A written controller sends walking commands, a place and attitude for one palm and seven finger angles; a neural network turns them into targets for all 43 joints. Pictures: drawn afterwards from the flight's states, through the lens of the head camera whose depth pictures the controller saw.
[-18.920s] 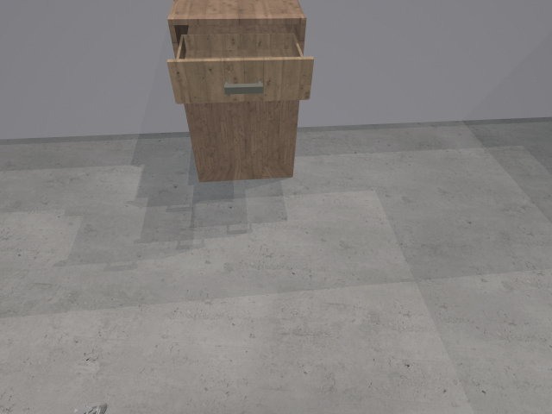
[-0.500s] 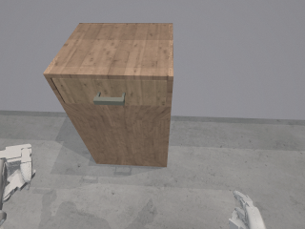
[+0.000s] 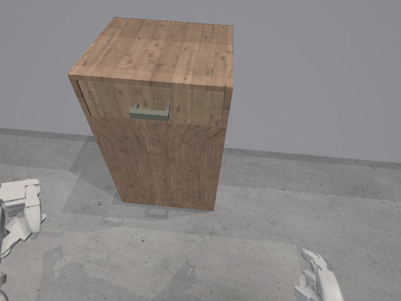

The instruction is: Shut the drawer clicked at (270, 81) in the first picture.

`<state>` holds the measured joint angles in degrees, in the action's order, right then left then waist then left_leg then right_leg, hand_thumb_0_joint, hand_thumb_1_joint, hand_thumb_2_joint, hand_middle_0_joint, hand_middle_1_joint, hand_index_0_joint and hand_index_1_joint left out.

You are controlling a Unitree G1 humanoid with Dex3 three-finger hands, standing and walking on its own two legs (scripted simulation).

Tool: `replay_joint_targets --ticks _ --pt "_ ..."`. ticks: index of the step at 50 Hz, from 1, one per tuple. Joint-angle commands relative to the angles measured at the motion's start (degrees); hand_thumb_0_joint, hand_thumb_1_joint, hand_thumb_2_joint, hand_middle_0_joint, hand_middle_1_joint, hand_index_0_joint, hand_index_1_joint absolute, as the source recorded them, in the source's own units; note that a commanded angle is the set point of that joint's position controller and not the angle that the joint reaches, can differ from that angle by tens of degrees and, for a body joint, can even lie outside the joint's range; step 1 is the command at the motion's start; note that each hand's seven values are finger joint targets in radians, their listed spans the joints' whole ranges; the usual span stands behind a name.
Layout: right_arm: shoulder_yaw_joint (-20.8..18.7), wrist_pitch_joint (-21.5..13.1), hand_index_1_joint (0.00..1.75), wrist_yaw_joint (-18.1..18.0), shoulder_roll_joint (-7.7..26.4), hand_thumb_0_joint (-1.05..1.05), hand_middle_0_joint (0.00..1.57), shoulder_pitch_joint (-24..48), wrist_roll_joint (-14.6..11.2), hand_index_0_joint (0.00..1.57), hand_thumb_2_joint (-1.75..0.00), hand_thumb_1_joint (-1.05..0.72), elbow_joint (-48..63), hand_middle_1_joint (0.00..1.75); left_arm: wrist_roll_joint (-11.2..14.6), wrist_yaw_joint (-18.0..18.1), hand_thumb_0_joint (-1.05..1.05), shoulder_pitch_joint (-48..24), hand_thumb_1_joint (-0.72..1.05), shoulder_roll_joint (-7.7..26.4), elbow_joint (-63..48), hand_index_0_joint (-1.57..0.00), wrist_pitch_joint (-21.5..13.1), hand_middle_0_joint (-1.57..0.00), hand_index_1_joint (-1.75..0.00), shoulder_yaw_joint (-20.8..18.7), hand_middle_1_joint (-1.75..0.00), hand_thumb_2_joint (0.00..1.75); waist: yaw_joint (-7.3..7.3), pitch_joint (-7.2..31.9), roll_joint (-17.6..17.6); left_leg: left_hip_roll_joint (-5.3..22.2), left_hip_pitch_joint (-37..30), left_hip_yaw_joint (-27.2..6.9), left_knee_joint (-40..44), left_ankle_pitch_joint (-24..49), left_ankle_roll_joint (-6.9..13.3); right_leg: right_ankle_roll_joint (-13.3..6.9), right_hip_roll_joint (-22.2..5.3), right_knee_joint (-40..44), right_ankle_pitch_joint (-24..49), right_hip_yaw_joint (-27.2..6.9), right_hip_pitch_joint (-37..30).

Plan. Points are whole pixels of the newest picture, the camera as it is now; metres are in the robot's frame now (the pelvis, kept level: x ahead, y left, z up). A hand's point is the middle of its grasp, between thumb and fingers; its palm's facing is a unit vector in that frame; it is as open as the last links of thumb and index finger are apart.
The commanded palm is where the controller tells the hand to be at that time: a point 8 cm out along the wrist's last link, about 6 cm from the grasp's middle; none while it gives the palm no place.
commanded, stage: step back with the hand held close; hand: left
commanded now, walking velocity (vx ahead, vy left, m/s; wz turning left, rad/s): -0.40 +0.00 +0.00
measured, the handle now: (151, 110) +0.67 +0.21 -0.05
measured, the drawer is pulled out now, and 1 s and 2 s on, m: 0.00 0.00 0.00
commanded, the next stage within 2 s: stop stepping back and stand still in 0.72 s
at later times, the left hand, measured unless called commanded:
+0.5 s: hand (1, 272) +0.12 +0.24 +0.18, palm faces +0.36 -0.80 -0.48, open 3.3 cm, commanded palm +0.05 +0.29 +0.19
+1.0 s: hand out of the picture +0.04 +0.23 +0.19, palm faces +0.33 -0.84 -0.43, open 3.3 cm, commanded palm -0.04 +0.28 +0.19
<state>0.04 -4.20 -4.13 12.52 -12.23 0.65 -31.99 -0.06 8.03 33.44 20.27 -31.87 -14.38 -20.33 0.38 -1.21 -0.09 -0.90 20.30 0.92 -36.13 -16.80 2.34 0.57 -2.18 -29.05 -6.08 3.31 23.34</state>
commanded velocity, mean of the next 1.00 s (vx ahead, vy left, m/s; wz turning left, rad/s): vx -0.26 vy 0.00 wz -0.05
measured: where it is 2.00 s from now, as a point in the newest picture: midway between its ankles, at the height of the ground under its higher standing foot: outside the picture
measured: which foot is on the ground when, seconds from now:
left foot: down 0.00-1.00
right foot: down 0.00-0.50, up 0.52-0.76, down 0.78-1.00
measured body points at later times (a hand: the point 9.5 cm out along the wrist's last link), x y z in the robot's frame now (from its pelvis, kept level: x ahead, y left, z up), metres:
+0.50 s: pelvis -0.06 +0.00 -0.01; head -0.04 +0.02 +0.44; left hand +0.10 +0.28 +0.20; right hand +0.12 -0.25 -0.07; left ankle +0.03 +0.10 -0.72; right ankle +0.06 -0.13 -0.72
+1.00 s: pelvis -0.17 +0.00 -0.01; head -0.18 +0.02 +0.44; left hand +0.01 +0.27 +0.21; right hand -0.01 -0.24 -0.07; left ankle +0.02 +0.10 -0.72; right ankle -0.25 -0.17 -0.72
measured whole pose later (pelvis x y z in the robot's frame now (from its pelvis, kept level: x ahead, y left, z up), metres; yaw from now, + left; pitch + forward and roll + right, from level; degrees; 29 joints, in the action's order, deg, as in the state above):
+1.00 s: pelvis -0.17 +0.00 -0.01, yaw +1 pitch -1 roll -3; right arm 0.3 -7.1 -4.8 9.4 -11.8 0.7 -36.0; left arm 2.9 5.8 30.7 25.7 -33.4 -15.7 -23.2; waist -3.5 0.8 -0.2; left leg 2.3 28.3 0.9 -26.4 0.5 0.5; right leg 0.5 0.7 -33.0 -28.9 -2.5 5.9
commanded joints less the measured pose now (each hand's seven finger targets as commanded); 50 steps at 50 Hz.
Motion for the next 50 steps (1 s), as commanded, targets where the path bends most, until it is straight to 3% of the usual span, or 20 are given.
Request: replay_joint_targets --ticks 1,4,12,15,18,21,23,25,26,29,35,37,39,41,42,43,45,47,49,50 --pt "-3.3 -3.3 0.30 -0.9 7.8 0.00 0.20 4.1 0.1 0.20 -0.90 -0.90 8.8 0.30 0.3 2.6 0.00 0.0 0.90 11.4 -13.5 -1.40 -4.6 -1.40 -1.60 -8.9 -1.60 0.90 -1.51 5.2 6.4 6.0 11.6 -9.2 16.1 -14.4 2.4 -1.0 -1.6 3.3 -14.5 -7.0 -12.3" --pt "-3.7 -4.1 0.30 -1.3 8.0 0.00 0.20 5.3 -0.4 0.20 -0.90 -0.90 9.6 0.30 -1.0 2.5 0.00 -0.2 0.90 11.4 -12.7 -1.40 -5.0 -1.40 -1.60 -10.2 -1.60 0.90 -0.57 5.1 12.2 11.8 28.2 -15.0 24.7 -18.6 5.3 0.7 3.8 -13.0 0.1 -4.2 -27.9" --pt "-4.6 -4.4 0.30 -0.5 7.8 0.00 0.20 4.5 0.1 0.20 -0.90 -0.90 7.1 0.30 0.4 0.4 0.00 1.9 0.90 11.0 -12.2 -1.40 -5.5 -1.40 -1.60 -9.5 -1.60 0.90 -0.83 9.7 2.8 6.2 12.8 -6.9 10.9 8.1 2.0 -0.9 -0.6 -5.9 21.8 -10.2 -20.1" --pt "-5.0 -3.6 0.30 -0.1 7.0 0.00 0.20 4.3 -0.1 0.20 -0.90 -0.90 6.9 0.30 1.0 0.4 0.00 2.2 0.90 12.1 -13.3 -1.40 -5.3 -1.40 -1.60 -10.0 -1.60 0.90 -1.41 12.3 -2.8 3.3 7.0 -4.0 5.3 4.3 0.5 -2.5 -4.7 1.0 15.6 -14.6 -14.4" --pt "-5.3 -2.0 0.30 0.1 6.1 0.00 0.20 4.0 -0.4 0.20 -0.90 -0.90 6.4 0.30 1.7 1.4 0.00 1.8 0.90 13.9 -14.0 -1.40 -5.3 -1.40 -1.60 -11.3 -1.60 0.90 -1.67 10.7 -8.4 -0.1 0.6 -2.0 -3.9 -5.9 -1.0 -5.8 -10.4 12.6 -7.6 -19.3 -1.3" --pt "-4.7 -0.6 0.30 0.0 5.1 0.00 0.20 4.3 -0.3 0.20 -0.90 -0.90 6.0 0.30 2.0 2.5 0.00 2.3 0.90 13.8 -13.7 -1.40 -5.0 -1.40 -1.60 -11.5 -1.60 0.90 -2.06 9.5 -8.1 0.7 -5.9 -2.8 -5.1 -5.0 -1.1 -5.9 -11.0 14.5 -16.9 -15.9 7.6" --pt "-4.5 -0.6 0.30 -0.5 6.4 0.00 0.20 4.8 -0.4 0.20 -0.90 -0.90 6.6 0.30 2.0 2.5 0.00 2.6 0.90 12.6 -14.0 -1.40 -5.5 -1.40 -1.60 -10.2 -1.60 0.90 -2.73 6.8 -1.4 4.8 -5.1 -8.4 6.0 -7.1 0.9 -2.8 -4.9 7.2 -18.8 -10.2 10.1" --pt "-4.4 -2.6 0.30 -1.4 8.7 0.00 0.20 6.8 0.3 0.20 -0.90 -0.90 8.4 0.30 0.5 2.3 0.00 1.2 0.90 11.9 -16.2 -1.40 -6.4 -1.40 -1.60 -10.9 -1.60 0.90 -2.23 6.1 21.5 19.9 19.4 -27.2 30.3 -27.1 7.1 1.1 7.7 -24.8 -14.1 -3.7 -9.5" --pt "-4.3 -3.7 0.30 -1.6 7.1 0.00 0.20 6.2 0.7 0.20 -0.90 -0.90 7.7 0.30 -0.4 2.4 0.00 -1.4 0.90 12.4 -15.8 -1.40 -6.0 -1.40 -1.60 -11.3 -1.60 0.90 -2.43 5.6 20.5 23.0 25.7 -28.8 33.0 -27.7 9.2 0.9 8.3 -38.9 -15.4 -6.9 -12.2" --pt "-5.4 -5.1 0.30 -0.5 7.3 0.00 0.20 6.5 -0.4 0.20 -0.90 -0.90 7.1 0.30 0.6 2.0 0.00 -1.9 0.90 12.2 -14.2 -1.40 -5.9 -1.40 -1.60 -10.8 -1.60 0.90 -0.60 7.1 8.6 19.5 19.7 -18.4 24.7 -18.4 8.2 1.1 7.6 -36.9 -17.8 -7.5 -11.1" --pt "-4.1 -7.1 0.30 1.0 5.5 0.00 0.20 3.9 1.2 0.20 -0.90 -0.90 2.4 0.30 3.1 1.2 0.00 0.7 0.90 10.1 -15.7 -1.40 -5.6 -1.40 -1.60 -5.9 -1.60 0.90 -1.04 9.7 16.4 14.8 -4.7 -10.6 25.9 -9.7 -0.2 -2.2 5.5 -0.7 -27.6 -0.3 -7.0" --pt "-3.8 -6.7 0.30 1.2 5.0 0.00 0.20 2.6 1.7 0.20 -0.90 -0.90 0.9 0.30 2.9 0.4 0.00 -2.1 0.90 11.6 -17.0 -1.40 -7.3 -1.40 -1.60 -6.3 -1.60 0.90 -1.22 9.4 10.0 11.8 -11.7 -5.6 17.5 1.0 -3.1 -4.3 1.0 14.1 -20.3 -5.6 -3.2" --pt "-3.1 -6.0 0.30 0.7 3.0 0.00 0.20 2.3 1.6 0.20 -0.90 -0.90 -0.8 0.30 2.6 0.9 0.00 -5.7 0.90 14.8 -18.5 -1.40 -8.5 -1.40 -1.60 -8.2 -1.60 0.90 -1.68 11.9 -3.6 6.0 -16.5 -0.8 -1.9 7.2 -4.3 -8.5 -12.2 16.8 -2.3 -18.7 6.1" --pt "-1.5 -7.4 0.30 -0.6 2.5 0.00 0.20 5.3 2.5 0.20 -0.90 -0.90 1.6 0.30 2.0 1.3 0.00 -10.1 0.90 19.8 -19.2 -1.40 -9.4 -1.40 -1.60 -12.9 -1.60 0.90 -0.59 11.5 -2.5 5.2 -14.3 3.2 -0.1 8.4 -3.9 -5.8 -11.9 9.4 21.2 -12.8 2.2" --pt "-2.9 -7.5 0.30 -1.1 3.4 0.00 0.20 4.2 0.8 0.20 -0.90 -0.90 1.1 0.30 2.2 0.0 0.00 -8.7 0.90 13.1 -15.8 -1.40 -8.0 -1.40 -1.60 -7.2 -1.60 0.90 -2.35 13.6 -9.2 3.5 -17.9 2.1 2.6 13.9 -3.4 -2.7 -6.7 5.9 12.9 -6.7 1.3" --pt "-3.7 -7.4 0.30 -1.3 5.3 0.00 0.20 5.1 0.1 0.20 -0.90 -0.90 3.0 0.30 2.6 -0.4 0.00 -6.1 0.90 13.5 -15.4 -1.40 -6.4 -1.40 -1.60 -8.2 -1.60 0.90 -1.73 13.5 -6.9 4.9 -23.2 1.1 3.8 20.7 -2.5 -1.2 -2.6 3.2 7.0 -4.5 3.4" --pt "-3.0 -6.9 0.30 -1.4 5.6 0.00 0.20 7.4 -0.2 0.20 -0.90 -0.90 5.0 0.30 3.4 -0.7 0.00 -2.0 0.90 12.3 -13.9 -1.40 -4.1 -1.40 -1.60 -9.2 -1.60 0.90 -0.56 12.3 7.5 7.9 -20.3 -4.1 13.2 13.5 -1.0 0.1 3.3 0.4 -11.7 -1.5 0.4" --pt "-2.7 -6.1 0.30 -1.0 6.2 0.00 0.20 8.8 -0.4 0.20 -0.90 -0.90 6.5 0.30 4.2 -0.7 0.00 0.1 0.90 11.6 -10.9 -1.40 -3.7 -1.40 -1.60 -10.0 -1.60 0.90 -0.87 2.6 13.2 8.3 -7.8 -7.7 25.2 -16.7 -3.8 -1.9 6.8 2.6 -31.4 0.8 -1.4" --pt "-2.4 -5.3 0.30 -1.0 6.0 0.00 0.20 8.9 0.1 0.20 -0.90 -0.90 6.9 0.30 4.1 -0.5 0.00 3.2 0.90 13.1 -9.9 -1.40 -2.5 -1.40 -1.60 -12.5 -1.60 0.90 -0.47 1.3 14.4 5.9 -2.0 -6.7 26.6 -21.4 -7.4 -3.6 7.8 5.0 -33.0 2.5 -5.1" --pt "-2.4 -4.7 0.30 -0.9 5.4 0.00 0.20 7.2 -0.1 0.20 -0.90 -0.90 6.3 0.30 4.1 -0.5 0.00 5.0 0.90 13.4 -9.9 -1.40 -2.7 -1.40 -1.60 -12.5 -1.60 0.90 -0.59 2.6 8.2 3.4 -6.1 -1.6 16.7 -15.9 -7.2 -5.1 4.8 9.1 -33.7 0.5 -1.8"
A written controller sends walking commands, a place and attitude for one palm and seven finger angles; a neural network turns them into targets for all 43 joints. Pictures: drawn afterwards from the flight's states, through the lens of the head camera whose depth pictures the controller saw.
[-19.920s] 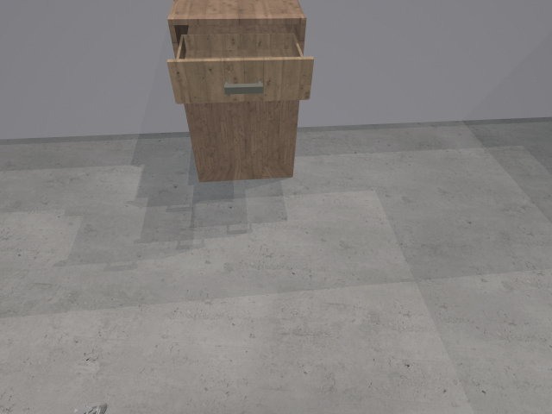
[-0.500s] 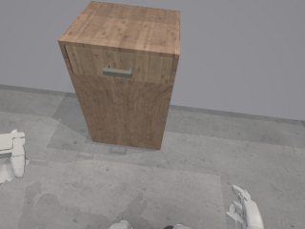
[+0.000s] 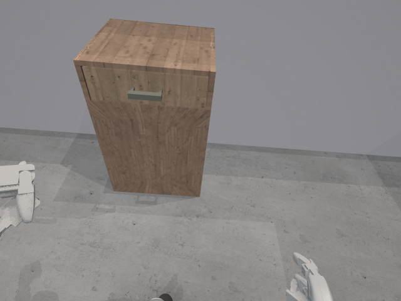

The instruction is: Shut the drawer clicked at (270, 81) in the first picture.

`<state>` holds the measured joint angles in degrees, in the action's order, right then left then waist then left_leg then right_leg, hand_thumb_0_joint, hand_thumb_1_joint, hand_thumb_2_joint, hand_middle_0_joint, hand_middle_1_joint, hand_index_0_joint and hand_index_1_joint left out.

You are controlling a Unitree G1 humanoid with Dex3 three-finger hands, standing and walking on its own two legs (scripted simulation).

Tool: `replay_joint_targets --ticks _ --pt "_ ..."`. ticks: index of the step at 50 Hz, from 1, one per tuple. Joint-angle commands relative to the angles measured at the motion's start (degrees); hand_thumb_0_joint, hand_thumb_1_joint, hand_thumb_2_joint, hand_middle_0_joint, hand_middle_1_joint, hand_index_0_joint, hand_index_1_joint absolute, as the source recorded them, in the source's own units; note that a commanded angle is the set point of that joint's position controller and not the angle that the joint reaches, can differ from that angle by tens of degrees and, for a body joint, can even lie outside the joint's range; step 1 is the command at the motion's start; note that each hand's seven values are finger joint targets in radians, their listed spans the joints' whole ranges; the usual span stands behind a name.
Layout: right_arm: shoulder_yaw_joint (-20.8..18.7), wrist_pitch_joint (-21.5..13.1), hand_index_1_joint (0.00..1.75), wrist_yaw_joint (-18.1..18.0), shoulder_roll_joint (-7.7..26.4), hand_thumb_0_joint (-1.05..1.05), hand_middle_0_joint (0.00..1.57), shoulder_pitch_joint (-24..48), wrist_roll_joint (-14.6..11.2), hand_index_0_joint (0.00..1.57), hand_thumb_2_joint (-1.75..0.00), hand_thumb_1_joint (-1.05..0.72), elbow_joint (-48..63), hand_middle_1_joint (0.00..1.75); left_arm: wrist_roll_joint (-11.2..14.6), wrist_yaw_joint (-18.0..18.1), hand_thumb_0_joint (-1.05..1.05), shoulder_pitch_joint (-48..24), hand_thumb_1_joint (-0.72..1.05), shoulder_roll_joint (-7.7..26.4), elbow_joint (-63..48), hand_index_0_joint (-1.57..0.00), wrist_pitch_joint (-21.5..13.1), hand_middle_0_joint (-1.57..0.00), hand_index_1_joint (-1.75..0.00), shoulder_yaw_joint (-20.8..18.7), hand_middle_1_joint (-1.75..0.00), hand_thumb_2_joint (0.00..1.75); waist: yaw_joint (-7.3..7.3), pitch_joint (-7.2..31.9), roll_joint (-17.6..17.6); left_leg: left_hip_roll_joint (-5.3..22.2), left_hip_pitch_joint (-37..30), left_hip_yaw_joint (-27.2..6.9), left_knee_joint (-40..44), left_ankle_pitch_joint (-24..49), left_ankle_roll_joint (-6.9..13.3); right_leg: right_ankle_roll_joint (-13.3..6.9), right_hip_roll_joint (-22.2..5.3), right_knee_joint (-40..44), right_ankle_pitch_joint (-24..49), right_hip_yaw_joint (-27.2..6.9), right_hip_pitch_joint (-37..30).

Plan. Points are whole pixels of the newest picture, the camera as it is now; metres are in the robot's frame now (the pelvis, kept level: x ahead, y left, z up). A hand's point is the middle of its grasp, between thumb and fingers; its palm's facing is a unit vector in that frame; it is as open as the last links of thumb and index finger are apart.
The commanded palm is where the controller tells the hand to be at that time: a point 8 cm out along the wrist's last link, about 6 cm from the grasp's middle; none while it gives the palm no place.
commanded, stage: stop stepping back and stand still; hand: left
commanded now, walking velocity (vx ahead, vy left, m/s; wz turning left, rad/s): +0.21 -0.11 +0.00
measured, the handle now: (146, 93) +0.83 +0.20 -0.04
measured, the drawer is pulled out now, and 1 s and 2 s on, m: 0.00 0.00 0.00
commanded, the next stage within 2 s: let the arm hang, fingers relaxed in 0.58 s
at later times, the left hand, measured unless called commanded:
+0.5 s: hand (14, 268) +0.12 +0.21 +0.20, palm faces +0.24 -0.81 -0.54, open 3.3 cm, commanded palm +0.08 +0.26 +0.20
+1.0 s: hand out of the picture +0.00 +0.20 -0.15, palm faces +0.11 -0.97 -0.22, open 3.2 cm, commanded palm none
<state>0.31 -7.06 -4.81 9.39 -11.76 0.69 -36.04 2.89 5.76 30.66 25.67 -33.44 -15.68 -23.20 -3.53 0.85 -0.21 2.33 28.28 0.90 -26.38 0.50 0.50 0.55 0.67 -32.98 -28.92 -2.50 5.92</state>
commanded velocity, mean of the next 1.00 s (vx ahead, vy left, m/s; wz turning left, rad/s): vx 0.09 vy -0.01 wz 0.00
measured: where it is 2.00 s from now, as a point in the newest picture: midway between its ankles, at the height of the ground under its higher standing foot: outside the picture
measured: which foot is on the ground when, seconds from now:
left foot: down 0.00-0.04, up 0.06-0.16, down 0.18-0.42, up 0.44-0.66, down 0.68-1.00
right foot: down 0.00-0.18, up 0.20-0.42, down 0.44-1.00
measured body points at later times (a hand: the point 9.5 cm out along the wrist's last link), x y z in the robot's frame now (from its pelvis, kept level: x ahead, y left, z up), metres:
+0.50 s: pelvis -0.07 +0.00 +0.01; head -0.07 +0.02 +0.46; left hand +0.10 +0.25 +0.23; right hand +0.06 -0.23 -0.08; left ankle +0.00 +0.12 -0.66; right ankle -0.05 -0.10 -0.72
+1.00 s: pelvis -0.08 +0.01 +0.00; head -0.07 +0.01 +0.44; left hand -0.01 +0.25 -0.13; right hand +0.00 -0.23 -0.14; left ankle -0.08 +0.12 -0.71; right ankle -0.02 -0.10 -0.72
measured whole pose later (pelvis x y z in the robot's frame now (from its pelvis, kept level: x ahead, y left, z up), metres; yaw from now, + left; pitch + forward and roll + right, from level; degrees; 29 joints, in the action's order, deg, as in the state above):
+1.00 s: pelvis -0.08 +0.01 +0.00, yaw +5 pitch -2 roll -2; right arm -0.5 2.8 0.0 11.3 -16.0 1.5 -49.7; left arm -1.7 1.3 17.0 11.1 40.6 2.5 -1.6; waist -0.5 -2.2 0.6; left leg 0.4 20.4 -1.6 -45.7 -24.7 1.2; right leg -1.1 0.9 -38.7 -15.9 2.8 21.4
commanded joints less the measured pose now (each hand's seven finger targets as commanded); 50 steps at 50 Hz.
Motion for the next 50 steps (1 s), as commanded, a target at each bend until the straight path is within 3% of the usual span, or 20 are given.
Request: replay_joint_targets --ticks 1,3,5,7,9,10,14,18,20,21,24,32,33,34,37,40,42,45,47,50 --pt "-3.1 -1.0 0.30 -0.3 8.1 0.00 0.20 5.2 -0.4 0.20 -0.90 -0.90 10.0 0.30 1.4 1.7 0.00 8.7 0.90 8.9 -8.3 -1.40 -1.6 -1.40 -1.60 -9.7 -1.60 0.90 2.64 0.3 -3.6 -3.2 -20.5 3.0 -11.4 -22.7 -4.6 -7.8 -4.8 19.6 -16.5 -1.2 27.0" --pt "-3.8 0.0 0.30 -0.2 7.9 0.00 0.20 5.3 -0.3 0.20 -0.90 -0.90 8.7 0.30 1.7 1.7 0.00 5.7 0.90 9.8 -12.1 -1.40 -1.5 -1.40 -1.60 -9.9 -1.60 0.90 2.94 -2.9 -17.8 -2.6 -13.2 -1.3 -35.4 -15.7 -2.6 -12.5 -16.5 25.1 -15.6 -12.8 34.5" --pt "-2.7 -1.1 0.30 0.3 7.5 0.00 0.20 4.2 -0.6 0.20 -0.90 -0.90 8.7 0.30 0.8 2.2 0.00 1.3 0.90 8.2 -13.1 -1.40 -1.7 -1.40 -1.60 -8.3 -1.60 0.90 1.94 -1.2 -12.7 2.0 -7.9 -2.5 -27.0 -16.2 -1.1 -10.6 -15.4 17.9 -0.9 -5.4 23.5" --pt "-2.4 -2.8 0.30 -0.3 8.9 0.00 0.20 3.3 -0.3 0.20 -0.90 -0.90 6.5 0.30 0.1 2.5 0.00 -6.0 0.90 3.1 -9.6 -1.40 -0.9 -1.40 -1.60 -2.0 -1.60 0.90 -0.18 -4.5 3.5 2.0 -13.7 -2.8 -4.4 -18.2 -1.2 -3.1 -8.3 3.8 -3.7 4.9 23.8" --pt "-3.3 -5.5 0.30 -1.3 12.6 0.00 0.20 3.2 -0.9 0.20 -0.90 -0.90 7.1 0.30 -1.2 3.1 0.00 -12.1 0.90 1.8 -11.4 -1.40 -0.8 -1.40 -1.60 0.9 -1.60 0.90 0.36 -5.7 25.0 12.4 -11.2 -26.7 17.6 -35.5 2.1 0.1 -0.3 -18.6 -2.8 5.1 23.9" --pt "-2.9 -6.4 0.30 -1.0 11.5 0.00 0.20 1.7 -0.6 0.20 -0.90 -0.90 7.1 0.30 -1.9 3.7 0.00 -14.7 0.90 4.0 -12.6 -1.40 -1.9 -1.40 -1.60 -1.0 -1.60 0.90 1.03 -6.1 21.0 14.9 -10.3 -33.5 19.9 -36.2 5.9 0.2 0.4 -24.5 -2.7 1.4 26.0" --pt "-3.0 -7.8 0.30 1.2 8.8 0.00 0.20 2.9 -0.2 0.20 -0.90 -0.90 8.4 0.30 -1.1 3.5 0.00 -1.1 0.90 8.9 -21.0 -1.40 -1.6 -1.40 -1.60 -6.3 -1.60 0.90 3.51 9.6 13.2 11.4 -20.0 -21.5 14.2 -24.1 3.2 -0.7 -1.8 -21.9 1.9 1.1 18.5" --pt "-2.3 -4.4 0.30 2.5 8.4 0.00 0.20 6.2 0.6 0.20 -0.90 -0.90 11.2 0.30 -1.0 3.5 0.00 14.2 0.90 6.9 -19.5 -1.40 -0.4 -1.40 -1.60 -6.7 -1.60 0.90 4.74 4.2 22.6 7.5 8.2 -8.1 16.6 -42.5 2.0 -3.1 2.0 -8.6 1.0 9.9 -6.2" --pt "-2.2 -1.7 0.30 1.9 7.1 0.00 0.20 6.9 0.5 0.20 -0.90 -0.90 11.6 0.30 -1.4 3.8 0.00 14.7 0.90 7.2 -14.3 -1.40 0.8 -1.40 -1.60 -7.9 -1.60 0.90 5.63 0.2 4.7 0.9 17.8 -1.8 -6.9 -39.3 -0.1 -6.4 -3.5 7.6 -4.3 0.8 -8.7" --pt "-2.4 -0.2 0.30 1.6 6.3 0.00 0.20 5.6 -0.2 0.20 -0.90 -0.90 10.7 0.30 -1.1 3.9 0.00 11.3 0.90 9.2 -13.9 -1.40 1.4 -1.40 -1.60 -9.3 -1.60 0.90 5.08 -1.0 -17.2 -4.8 16.5 1.7 -33.8 -32.1 -1.2 -11.6 -19.1 24.3 -17.5 -22.6 4.4" --pt "-1.9 -0.4 0.30 1.1 7.1 0.00 0.20 3.6 1.3 0.20 -0.90 -0.90 6.4 0.30 0.2 2.8 0.00 -4.1 0.90 12.6 -12.5 -1.40 -0.6 -1.40 -1.60 -12.5 -1.60 0.90 -0.15 0.8 -11.6 1.7 7.8 -2.0 -41.3 -18.7 -2.1 -11.5 -21.5 25.4 -14.1 -17.6 17.9" --pt "-1.8 -4.2 0.30 -2.0 8.3 0.00 0.20 3.1 0.3 0.20 -0.90 -0.90 6.2 0.30 -1.8 3.7 0.00 -3.1 0.90 2.2 -5.9 -1.40 0.6 -1.40 -1.60 0.0 -1.60 0.90 2.71 -0.4 -5.6 -0.9 -14.8 5.3 -0.6 -19.3 2.1 -4.9 -12.1 14.1 -0.3 -1.5 13.6" --pt "-2.1 -4.7 0.30 -1.9 9.0 0.00 0.20 2.6 0.3 0.20 -0.90 -0.90 6.5 0.30 -2.0 3.7 0.00 -4.5 0.90 2.3 -8.1 -1.40 0.2 -1.40 -1.60 0.4 -1.60 0.90 2.65 -0.1 -2.6 1.3 -16.5 1.7 3.1 -20.7 3.1 -3.5 -10.5 10.5 1.2 -1.2 13.5" --pt "-6.1 -5.1 0.30 4.8 17.3 0.00 0.20 -3.1 0.7 0.20 -0.90 -0.90 -6.0 0.30 -6.5 -4.2 0.00 -4.9 0.90 -6.1 38.3 -1.40 9.5 -1.40 -1.60 17.6 -1.60 0.90 -2.20 -0.1 9.5 9.4 -22.6 -8.5 -3.4 4.7 5.0 -0.7 -9.3 -11.6 18.5 7.8 27.3" --pt "-4.0 2.8 0.30 4.7 13.8 0.00 0.20 -4.8 2.1 0.20 -0.90 -0.90 -2.2 0.30 -5.0 -5.0 0.00 -10.1 0.90 -10.6 36.6 -1.28 16.5 -1.28 -1.47 17.1 -1.47 0.90 -0.76 2.8 8.8 17.9 -16.5 -22.3 1.2 35.4 13.6 1.4 -2.3 -28.8 -6.4 2.2 30.1" --pt "-3.3 3.8 0.30 3.7 14.0 0.00 0.20 -1.2 2.6 0.20 -0.90 -0.90 -1.7 0.30 -4.6 -5.1 0.00 -8.8 0.90 -8.5 48.5 -1.16 15.4 -1.16 -1.34 18.3 -1.34 0.90 4.38 7.9 3.1 11.8 -15.8 -12.2 -5.7 25.4 8.1 0.0 -2.1 -9.6 3.4 1.6 13.7" --pt "-2.9 5.6 0.30 3.9 9.4 0.00 0.20 1.6 0.4 0.20 -0.90 -0.90 -1.4 0.30 -5.2 -5.0 0.00 -4.8 0.90 -1.8 57.6 -1.08 15.3 -1.08 -1.25 17.3 -1.25 0.90 7.75 7.2 -18.2 -3.8 0.3 -1.7 -18.0 -22.1 -0.5 -3.2 -14.0 11.3 24.8 -16.0 1.0" --pt "-2.9 8.0 0.30 5.5 7.9 0.00 0.20 -6.2 0.4 0.20 -0.90 -0.90 -5.5 0.30 -5.0 -5.7 0.00 -15.4 0.90 1.9 63.7 -0.96 16.6 -0.96 -1.12 19.2 -1.12 0.90 0.78 -0.6 -1.8 -3.7 -9.1 0.6 -24.3 -32.0 0.4 -8.4 -17.3 20.0 -12.4 -18.0 21.6" --pt "-3.0 8.8 0.30 4.6 8.4 0.00 0.20 -4.3 0.9 0.20 -0.90 -0.90 -8.3 0.30 -4.6 -4.8 0.00 -17.7 0.90 -2.4 68.1 -0.88 16.6 -0.88 -1.04 19.4 -1.04 0.90 1.70 -6.8 -10.2 -2.4 -7.5 -1.8 -25.9 -25.3 0.8 -8.2 -13.2 20.8 -5.9 -18.7 24.0" --pt "-2.6 7.6 0.30 4.4 7.0 0.00 0.20 -10.7 0.8 0.20 -0.90 -0.90 -12.2 0.30 -4.2 -4.5 0.00 -16.2 0.90 -6.7 72.8 -0.76 16.5 -0.76 -0.91 19.1 -0.91 0.90 0.24 -0.6 -0.5 0.9 -20.0 -5.5 -2.5 -13.8 2.4 -5.8 -8.5 7.4 9.9 -7.2 21.2"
